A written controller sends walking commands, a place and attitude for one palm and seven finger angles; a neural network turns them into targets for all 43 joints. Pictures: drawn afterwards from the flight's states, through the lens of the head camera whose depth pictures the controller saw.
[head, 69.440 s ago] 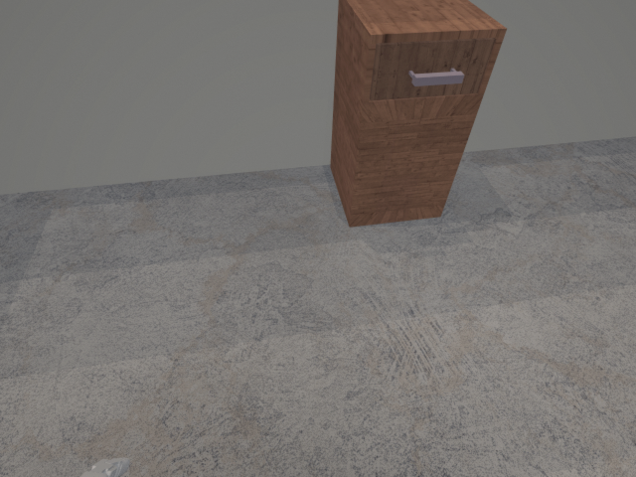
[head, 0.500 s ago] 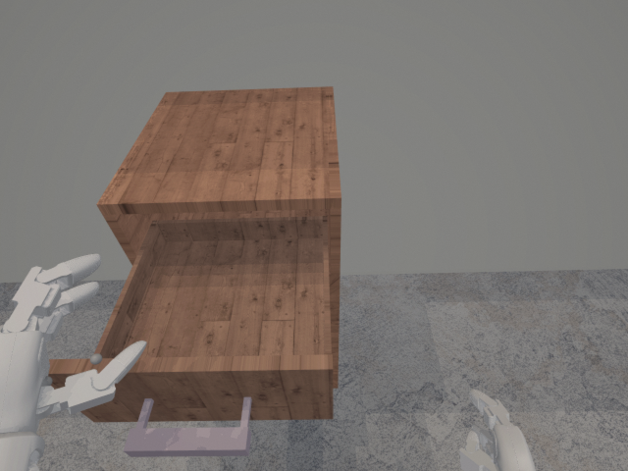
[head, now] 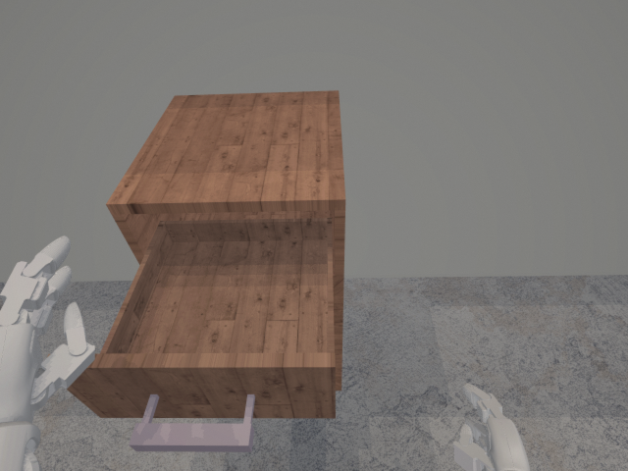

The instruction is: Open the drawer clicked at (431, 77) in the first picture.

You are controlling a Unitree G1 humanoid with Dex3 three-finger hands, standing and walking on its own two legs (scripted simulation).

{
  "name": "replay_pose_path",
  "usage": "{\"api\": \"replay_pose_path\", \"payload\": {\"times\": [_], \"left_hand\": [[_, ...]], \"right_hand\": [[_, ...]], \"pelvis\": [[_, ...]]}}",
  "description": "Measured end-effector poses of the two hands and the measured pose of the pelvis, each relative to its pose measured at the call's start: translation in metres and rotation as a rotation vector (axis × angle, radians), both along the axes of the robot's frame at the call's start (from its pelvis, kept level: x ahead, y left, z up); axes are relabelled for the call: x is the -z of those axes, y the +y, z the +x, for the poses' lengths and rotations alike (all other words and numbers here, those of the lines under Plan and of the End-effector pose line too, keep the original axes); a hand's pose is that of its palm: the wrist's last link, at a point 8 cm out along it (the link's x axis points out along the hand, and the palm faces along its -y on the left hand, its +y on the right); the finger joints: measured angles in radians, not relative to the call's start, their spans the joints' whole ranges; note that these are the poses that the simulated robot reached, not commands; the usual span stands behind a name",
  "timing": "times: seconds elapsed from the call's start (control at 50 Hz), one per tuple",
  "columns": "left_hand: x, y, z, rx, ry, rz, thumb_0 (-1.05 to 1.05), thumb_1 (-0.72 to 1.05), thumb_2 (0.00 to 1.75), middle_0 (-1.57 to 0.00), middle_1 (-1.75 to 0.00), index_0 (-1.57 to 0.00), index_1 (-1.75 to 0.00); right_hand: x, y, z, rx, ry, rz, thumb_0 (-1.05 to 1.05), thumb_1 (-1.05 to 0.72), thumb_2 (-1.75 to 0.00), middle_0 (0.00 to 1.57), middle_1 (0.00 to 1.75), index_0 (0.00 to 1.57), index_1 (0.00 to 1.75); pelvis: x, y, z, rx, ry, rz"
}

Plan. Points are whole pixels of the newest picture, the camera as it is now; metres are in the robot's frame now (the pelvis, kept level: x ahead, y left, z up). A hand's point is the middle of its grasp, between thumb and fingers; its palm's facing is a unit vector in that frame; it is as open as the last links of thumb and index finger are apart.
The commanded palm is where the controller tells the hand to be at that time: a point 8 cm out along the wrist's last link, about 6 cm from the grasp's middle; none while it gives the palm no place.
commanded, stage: step back with the hand held close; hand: left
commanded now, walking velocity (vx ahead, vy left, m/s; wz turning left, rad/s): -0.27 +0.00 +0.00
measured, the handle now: (197, 419) +0.20 +0.20 -0.08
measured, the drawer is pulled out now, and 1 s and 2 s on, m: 0.30 0.30 0.30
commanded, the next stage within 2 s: stop stepping back and stand still in 1.22 s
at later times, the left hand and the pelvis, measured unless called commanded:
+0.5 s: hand (48, 379) +0.15 +0.26 +0.15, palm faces +0.32 -0.80 -0.51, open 7.4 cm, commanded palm +0.09 +0.30 +0.17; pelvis -0.04 +0.02 -0.01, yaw +0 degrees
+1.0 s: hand (7, 459) +0.08 +0.25 +0.16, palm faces +0.36 -0.80 -0.47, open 7.4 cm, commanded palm +0.02 +0.28 +0.17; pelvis -0.11 +0.01 -0.01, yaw -1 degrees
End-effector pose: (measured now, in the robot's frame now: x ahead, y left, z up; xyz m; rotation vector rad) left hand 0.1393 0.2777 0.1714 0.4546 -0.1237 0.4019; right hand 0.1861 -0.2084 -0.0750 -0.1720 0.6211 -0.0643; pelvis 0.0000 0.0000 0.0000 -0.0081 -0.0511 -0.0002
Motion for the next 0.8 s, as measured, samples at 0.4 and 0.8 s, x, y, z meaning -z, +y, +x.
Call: {"api": "replay_pose_path", "payload": {"times": [0.4, 0.8], "left_hand": [[0.002, 0.017, -0.007, 0.139, 0.057, 0.115, 0.01, 0.89, 0.9, -0.21, -0.3, -0.22, -0.3], [0.004, 0.011, -0.072, 0.071, -0.106, 0.055, 0.01, 0.89, 0.9, -0.21, -0.3, -0.22, -0.3]], "right_hand": [[0.0, -0.014, -0.052, 0.134, 0.127, -0.082, 0.02, -0.91, -0.9, 0.2, 0.3, 0.2, 0.3], [0.012, -0.008, -0.107, 0.055, 0.123, -0.1, 0.01, -0.9, -0.9, 0.2, 0.3, 0.21, 0.3]], "pelvis": [[0.003, 0.022, -0.031, 0.011, 0.088, 0.002], [0.016, 0.015, -0.082, -0.031, 0.081, -0.007]]}}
